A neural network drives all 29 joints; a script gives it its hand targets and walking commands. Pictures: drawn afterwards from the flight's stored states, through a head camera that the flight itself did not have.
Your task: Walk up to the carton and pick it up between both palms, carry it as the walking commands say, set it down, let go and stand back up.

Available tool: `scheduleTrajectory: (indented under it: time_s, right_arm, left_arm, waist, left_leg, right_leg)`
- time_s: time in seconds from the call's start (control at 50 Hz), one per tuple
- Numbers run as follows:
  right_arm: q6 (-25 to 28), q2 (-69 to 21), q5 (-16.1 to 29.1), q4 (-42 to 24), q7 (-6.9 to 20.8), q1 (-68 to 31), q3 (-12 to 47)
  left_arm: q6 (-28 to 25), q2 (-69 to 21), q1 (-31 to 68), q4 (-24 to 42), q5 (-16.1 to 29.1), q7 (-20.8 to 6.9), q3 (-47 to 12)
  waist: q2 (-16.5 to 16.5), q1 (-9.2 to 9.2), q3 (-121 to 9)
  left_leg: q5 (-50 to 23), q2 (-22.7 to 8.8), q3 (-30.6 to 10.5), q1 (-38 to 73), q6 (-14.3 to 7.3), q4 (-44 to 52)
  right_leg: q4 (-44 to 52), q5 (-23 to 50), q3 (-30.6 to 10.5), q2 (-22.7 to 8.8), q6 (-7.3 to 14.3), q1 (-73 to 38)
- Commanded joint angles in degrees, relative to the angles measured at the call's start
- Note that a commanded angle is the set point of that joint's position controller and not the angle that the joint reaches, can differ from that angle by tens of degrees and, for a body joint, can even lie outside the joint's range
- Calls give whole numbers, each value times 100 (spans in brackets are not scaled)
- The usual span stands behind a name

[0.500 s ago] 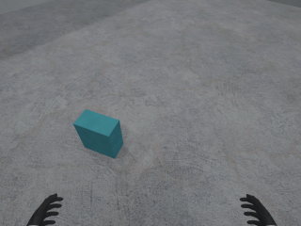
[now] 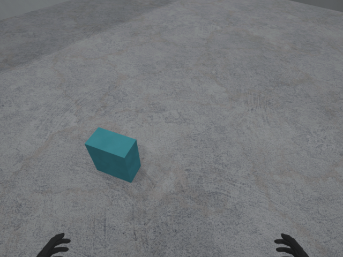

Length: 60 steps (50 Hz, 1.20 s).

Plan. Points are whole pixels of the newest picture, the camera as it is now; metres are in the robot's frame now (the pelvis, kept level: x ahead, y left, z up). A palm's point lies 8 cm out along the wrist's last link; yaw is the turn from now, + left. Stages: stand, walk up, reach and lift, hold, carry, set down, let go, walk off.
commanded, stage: stand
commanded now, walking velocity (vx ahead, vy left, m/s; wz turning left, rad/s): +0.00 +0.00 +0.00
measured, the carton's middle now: (115, 155) +0.80 +0.35 -0.62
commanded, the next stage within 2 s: walk up in 0.46 s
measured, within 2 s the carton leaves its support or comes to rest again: neither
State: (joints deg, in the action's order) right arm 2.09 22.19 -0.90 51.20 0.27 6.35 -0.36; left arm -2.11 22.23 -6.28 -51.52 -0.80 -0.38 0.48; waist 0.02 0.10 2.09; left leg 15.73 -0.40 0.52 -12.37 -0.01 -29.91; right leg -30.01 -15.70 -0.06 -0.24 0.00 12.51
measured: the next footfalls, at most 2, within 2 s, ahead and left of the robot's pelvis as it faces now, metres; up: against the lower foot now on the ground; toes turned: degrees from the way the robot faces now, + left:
left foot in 0.94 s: +0.14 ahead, +0.21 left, +0.00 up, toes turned +12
right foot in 1.26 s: +0.29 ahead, -0.01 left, +0.00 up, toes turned +13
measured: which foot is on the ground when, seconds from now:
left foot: down 0.00-0.68, up 0.70-0.92, down 0.94-1.00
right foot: down 0.00-0.94, up 0.96-1.00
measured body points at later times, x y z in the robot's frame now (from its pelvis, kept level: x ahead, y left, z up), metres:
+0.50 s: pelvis +0.00 +0.00 +0.01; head +0.00 +0.00 +0.46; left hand +0.11 +0.31 -0.10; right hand +0.11 -0.31 -0.10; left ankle +0.01 +0.12 -0.74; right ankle +0.01 -0.12 -0.74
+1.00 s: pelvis +0.05 +0.07 -0.02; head +0.06 +0.09 +0.43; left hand +0.08 +0.45 -0.10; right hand +0.23 -0.26 -0.08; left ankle +0.10 +0.20 -0.74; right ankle +0.01 -0.10 -0.70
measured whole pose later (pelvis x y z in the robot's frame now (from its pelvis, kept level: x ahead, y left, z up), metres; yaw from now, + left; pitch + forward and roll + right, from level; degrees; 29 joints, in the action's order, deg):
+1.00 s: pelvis +0.05 +0.07 -0.02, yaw +11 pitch -2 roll +0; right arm 2.3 28.7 -1.7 46.1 5.1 14.0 -6.8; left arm -2.8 30.6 -15.4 -46.4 -2.0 -1.5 6.0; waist 2.0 0.1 2.7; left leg 13.8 -1.1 1.3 -22.8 -1.3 -39.3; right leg -54.8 -28.4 1.8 -6.9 2.3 15.9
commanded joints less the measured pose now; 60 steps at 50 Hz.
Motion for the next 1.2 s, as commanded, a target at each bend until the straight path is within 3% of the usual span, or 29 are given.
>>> scheduleTrajectory:
  time_s: [0.0,0.62,0.64,0.66,0.68,0.7,0.72,0.74,0.76,0.8,0.86,0.88,0.9,0.92,0.94,0.96,0.98,1.0,1.04,1.06,1.12,1.18]
  right_arm:
    - [61,945,9,-172,-22,-281,-197]
    - [-19,1005,15,647,-43,-384,-166]
    - [-74,1415,-23,267,204,-63,-480]
    - [-113,1382,-109,-29,355,-450,-488]
    - [-146,1151,-155,-388,428,-882,-497]
    - [-152,1109,-221,-574,424,-1010,-534]
    - [-154,1240,-179,-539,445,-645,-613]
    - [-166,1352,-163,-533,495,-241,-703]
    - [-170,1354,-142,-524,563,24,-734]
    - [-158,1247,-97,-585,696,102,-755]
    - [-108,1172,-42,-643,754,288,-782]
    - [-77,1216,-37,-567,727,601,-814]
    - [-30,1331,-57,-444,671,1012,-863]
    - [13,1511,-83,-347,572,1614,-929]
    - [54,2087,-177,-441,412,2113,-1021]
    - [108,2478,-106,-747,342,1768,-1024]
    - [125,2330,18,-863,320,1493,-999]
    - [147,2115,33,-960,284,1261,-926]
    - [179,1895,-6,-1091,219,1020,-799]
    - [190,1872,-47,-1121,221,1111,-781]
    - [228,1880,-72,-1268,253,1352,-779]
    - [226,1858,-39,-1449,249,1242,-751]
  left_arm:
    - [-62,953,282,169,7,21,194]
    - [12,1018,380,-628,15,50,134]
    - [-137,1634,-244,-267,16,-55,537]
    - [-189,1830,-917,-273,-35,-46,674]
    - [-246,2041,-1190,-201,-64,20,805]
    - [-299,2065,-1074,54,-129,68,848]
    - [-323,1953,-689,272,-105,104,817]
    - [-327,1900,-531,355,-102,107,830]
    - [-343,1871,-412,456,-111,82,850]
    - [-355,1807,-239,682,-140,-3,859]
    - [-307,1936,-259,813,-197,-101,840]
    - [-268,1914,-254,842,-202,-122,821]
    - [-214,1724,-406,847,-231,-138,760]
    - [-174,1490,-592,874,-199,-155,665]
    - [-188,1047,-486,1141,-72,-155,533]
    - [-157,1216,-382,1318,-69,-111,516]
    - [-130,1633,-524,1224,-84,-101,613]
    - [-153,1726,-768,1042,-29,-122,642]
    - [-189,1717,-1150,817,-19,-156,677]
    - [-183,1653,-1268,760,-19,-206,710]
    - [-176,1492,-1048,950,-63,-280,777]
    - [-238,1373,-1066,1015,-64,-310,801]
  waist:
    - [-5,-3,-371]
    - [-5,-7,-265]
    - [-74,230,-590]
    - [155,528,-249]
    - [899,712,170]
    - [719,706,369]
    - [257,374,337]
    - [252,146,246]
    - [490,34,225]
    - [886,11,353]
    - [999,-39,278]
    - [785,-183,228]
    - [254,-292,93]
    - [-516,-564,-175]
    - [-2136,-910,-209]
    - [-1560,-721,-175]
    - [-564,-428,-72]
    - [-389,-203,57]
    - [-786,-14,149]
    - [-988,-45,82]
    - [-1036,-155,148]
    - [-985,-80,148]
  left_leg:
    - [-854,-555,-555,157,-262,689]
    - [-871,-666,-564,504,-172,1315]
    - [1259,-345,-723,-512,-510,772]
    - [1946,-293,-721,-1747,-483,207]
    - [1053,-16,-190,-2903,-281,-1301]
    - [1021,-251,-753,-3336,-203,-2217]
    - [687,-380,-1009,-3067,-85,-2404]
    - [541,-516,-1022,-2744,20,-2353]
    - [501,-574,-795,-2462,92,-2198]
    - [480,-577,-328,-1659,143,-1588]
    - [8,-351,296,-470,29,-764]
    - [-236,-209,492,90,-8,-540]
    - [110,44,566,652,-41,-467]
    - [539,171,448,1350,-173,-242]
    - [2373,-1046,-2164,1752,-782,1101]
    - [3591,-2058,-4654,927,-1522,2122]
    - [3672,-2143,-4430,658,-1670,1962]
    - [3014,-1894,-3780,405,-1534,1685]
    - [1827,-1279,-2419,-344,-1190,1418]
    - [1451,-1172,-2058,-564,-1215,1362]
    - [1634,-1230,-2090,-721,-1361,1326]
    - [1695,-1164,-1963,-1021,-1268,1173]
  right_leg:
    - [676,906,-555,-554,264,-157]
    - [1301,920,-568,-663,180,-448]
    - [778,-1224,-306,-486,373,-1224]
    - [1029,-2417,-1068,-958,685,-1608]
    - [1860,-2992,-2216,-1915,1174,-1956]
    - [2176,-2601,-2662,-2626,1528,-1648]
    - [2161,-2220,-2265,-2523,1491,-1321]
    - [2109,-2017,-1857,-2396,1420,-1124]
    - [2059,-1821,-1391,-2234,1359,-916]
    - [1936,-1383,-497,-1870,1186,-135]
    - [1518,-1673,12,-1591,990,623]
    - [1166,-2052,189,-1491,933,966]
    - [355,-2219,443,-1260,858,1264]
    - [-936,-2071,783,-990,728,1565]
    - [-3167,-1702,1139,-306,392,2742]
    - [-3900,-1668,-22,-217,257,3194]
    - [-4099,-1286,-440,-538,215,3009]
    - [-3860,-870,-421,-675,201,2778]
    - [-2717,-787,-273,-642,129,1893]
    - [-2349,-915,-64,-515,86,1558]
    - [-1619,-847,115,-382,96,1352]
    - [-1044,-372,278,-212,168,851]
